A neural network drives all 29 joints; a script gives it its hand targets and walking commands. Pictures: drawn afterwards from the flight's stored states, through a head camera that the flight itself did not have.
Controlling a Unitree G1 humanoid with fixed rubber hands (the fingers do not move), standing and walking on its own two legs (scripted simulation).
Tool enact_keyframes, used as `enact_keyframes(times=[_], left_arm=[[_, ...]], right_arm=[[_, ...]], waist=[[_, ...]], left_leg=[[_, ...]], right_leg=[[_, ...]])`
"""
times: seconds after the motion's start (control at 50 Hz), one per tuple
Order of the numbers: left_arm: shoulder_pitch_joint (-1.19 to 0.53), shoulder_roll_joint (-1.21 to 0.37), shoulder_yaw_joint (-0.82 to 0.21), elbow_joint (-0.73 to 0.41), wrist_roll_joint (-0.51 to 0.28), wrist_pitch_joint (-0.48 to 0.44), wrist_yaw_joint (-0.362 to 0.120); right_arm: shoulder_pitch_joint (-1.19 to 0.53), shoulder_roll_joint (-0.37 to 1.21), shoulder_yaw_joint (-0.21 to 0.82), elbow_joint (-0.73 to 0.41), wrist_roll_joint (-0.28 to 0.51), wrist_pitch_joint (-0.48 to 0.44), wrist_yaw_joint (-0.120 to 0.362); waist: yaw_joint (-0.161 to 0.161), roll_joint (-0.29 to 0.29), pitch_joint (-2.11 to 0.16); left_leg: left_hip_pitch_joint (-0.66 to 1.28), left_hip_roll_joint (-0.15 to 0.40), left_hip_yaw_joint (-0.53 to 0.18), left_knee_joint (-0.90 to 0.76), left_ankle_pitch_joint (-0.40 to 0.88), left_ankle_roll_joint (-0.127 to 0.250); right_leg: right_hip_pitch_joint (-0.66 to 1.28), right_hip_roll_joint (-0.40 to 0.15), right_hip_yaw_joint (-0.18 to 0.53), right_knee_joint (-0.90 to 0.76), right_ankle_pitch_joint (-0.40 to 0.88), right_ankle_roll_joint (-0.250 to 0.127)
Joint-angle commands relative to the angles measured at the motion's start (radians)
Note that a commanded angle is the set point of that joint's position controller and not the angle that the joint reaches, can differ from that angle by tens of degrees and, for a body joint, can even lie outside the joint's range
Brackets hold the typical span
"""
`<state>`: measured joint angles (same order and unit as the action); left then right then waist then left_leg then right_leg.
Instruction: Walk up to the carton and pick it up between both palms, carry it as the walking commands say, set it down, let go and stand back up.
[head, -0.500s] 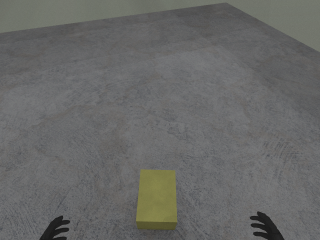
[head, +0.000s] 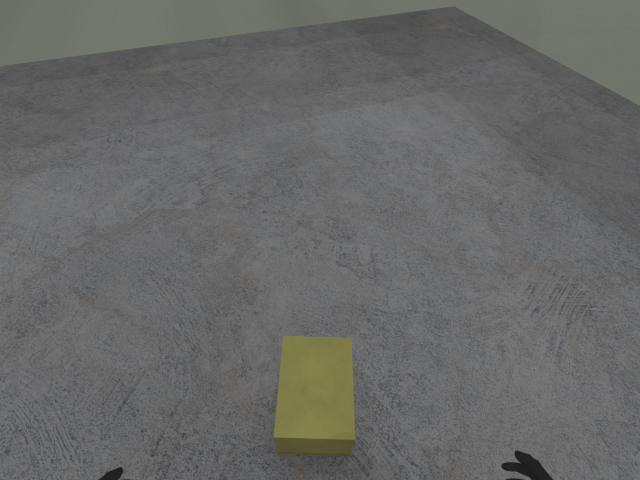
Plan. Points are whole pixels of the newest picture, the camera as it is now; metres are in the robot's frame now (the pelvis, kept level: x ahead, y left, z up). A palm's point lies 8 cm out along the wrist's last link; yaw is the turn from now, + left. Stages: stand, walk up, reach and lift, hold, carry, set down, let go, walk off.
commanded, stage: stand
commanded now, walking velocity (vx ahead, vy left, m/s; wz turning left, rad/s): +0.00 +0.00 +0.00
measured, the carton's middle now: (315, 393) +0.47 -0.01 -0.69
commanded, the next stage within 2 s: none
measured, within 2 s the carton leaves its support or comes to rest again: neither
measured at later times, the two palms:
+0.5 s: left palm out of the picture +0.06 +0.29 -0.11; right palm out of the picture +0.07 -0.29 -0.10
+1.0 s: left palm out of the picture +0.06 +0.29 -0.11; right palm out of the picture +0.06 -0.30 -0.10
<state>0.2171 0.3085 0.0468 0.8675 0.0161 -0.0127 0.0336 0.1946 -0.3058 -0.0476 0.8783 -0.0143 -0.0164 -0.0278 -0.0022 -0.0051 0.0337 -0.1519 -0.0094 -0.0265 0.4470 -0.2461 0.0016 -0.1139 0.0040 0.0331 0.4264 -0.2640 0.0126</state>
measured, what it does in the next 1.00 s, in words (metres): stands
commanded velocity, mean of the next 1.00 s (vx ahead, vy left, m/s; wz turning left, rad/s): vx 0.00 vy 0.00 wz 0.00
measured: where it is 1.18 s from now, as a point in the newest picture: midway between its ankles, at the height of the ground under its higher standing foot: outside the picture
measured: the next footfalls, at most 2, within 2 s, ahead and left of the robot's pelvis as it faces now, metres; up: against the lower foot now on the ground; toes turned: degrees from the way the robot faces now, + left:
none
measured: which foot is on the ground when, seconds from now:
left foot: down 0.00-1.00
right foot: down 0.00-1.00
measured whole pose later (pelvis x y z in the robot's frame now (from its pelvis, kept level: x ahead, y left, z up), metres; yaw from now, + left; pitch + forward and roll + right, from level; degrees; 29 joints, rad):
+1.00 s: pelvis -0.02 +0.00 +0.00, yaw +0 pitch -3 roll +0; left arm 0.19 0.34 0.03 0.99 0.00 -0.02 0.03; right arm 0.17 -0.34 -0.03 1.00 0.00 -0.02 -0.03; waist 0.00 0.00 0.04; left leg -0.13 -0.01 -0.02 0.37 -0.18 0.00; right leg -0.11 0.00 0.04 0.36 -0.20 0.01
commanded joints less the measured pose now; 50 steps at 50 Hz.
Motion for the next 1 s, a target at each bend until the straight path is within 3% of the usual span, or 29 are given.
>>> enact_keyframes(times=[0.0, 0.98], left_arm=[[-0.013, 0.140, 0.028, -0.038, -0.002, -0.012, 0.004], [-0.037, 0.185, 0.007, 0.078, -0.015, -0.019, 0.000]], right_arm=[[-0.022, -0.146, -0.028, -0.039, 0.002, -0.012, -0.004], [-0.041, -0.193, -0.011, 0.077, 0.016, -0.015, -0.003]], waist=[[-0.001, 0.008, -0.009], [0.002, 0.005, -0.001]], left_leg=[[0.002, 0.091, -0.079, -0.080, 0.169, 0.008], [0.019, 0.116, -0.088, -0.146, 0.127, 0.008]], right_leg=[[-0.032, -0.080, 0.065, -0.075, 0.146, -0.007], [-0.030, -0.105, 0.089, -0.133, 0.125, -0.015]])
